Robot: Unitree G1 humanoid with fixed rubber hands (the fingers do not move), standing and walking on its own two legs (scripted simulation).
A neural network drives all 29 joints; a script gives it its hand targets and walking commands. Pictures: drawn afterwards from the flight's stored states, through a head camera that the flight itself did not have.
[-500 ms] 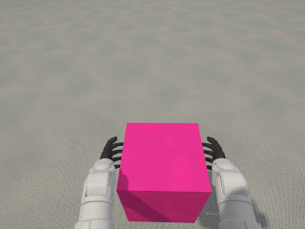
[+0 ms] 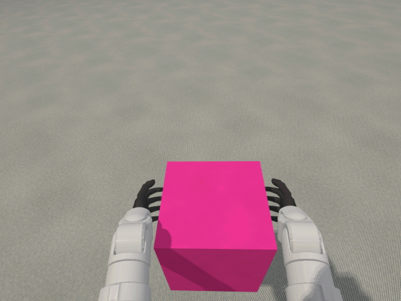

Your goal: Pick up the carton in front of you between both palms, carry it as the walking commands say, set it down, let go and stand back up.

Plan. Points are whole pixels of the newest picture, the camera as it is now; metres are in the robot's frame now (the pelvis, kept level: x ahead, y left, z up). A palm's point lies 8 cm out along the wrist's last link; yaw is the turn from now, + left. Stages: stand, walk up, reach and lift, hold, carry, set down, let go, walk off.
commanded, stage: hold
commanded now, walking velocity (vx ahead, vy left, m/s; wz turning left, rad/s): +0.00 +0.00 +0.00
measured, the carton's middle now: (213, 228) +0.31 +0.00 -0.04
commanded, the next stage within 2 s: set down in 0.22 s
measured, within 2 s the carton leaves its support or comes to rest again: neither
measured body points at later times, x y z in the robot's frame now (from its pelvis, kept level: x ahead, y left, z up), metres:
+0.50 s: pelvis +0.00 -0.02 -0.01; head -0.02 -0.04 +0.44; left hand +0.33 +0.14 +0.03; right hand +0.33 -0.17 +0.02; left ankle +0.00 +0.11 -0.74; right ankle +0.06 -0.12 -0.74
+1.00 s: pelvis -0.03 +0.00 -0.10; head +0.19 -0.02 +0.29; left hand +0.39 +0.12 -0.18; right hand +0.38 -0.18 -0.19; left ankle +0.00 +0.12 -0.74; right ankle +0.06 -0.12 -0.74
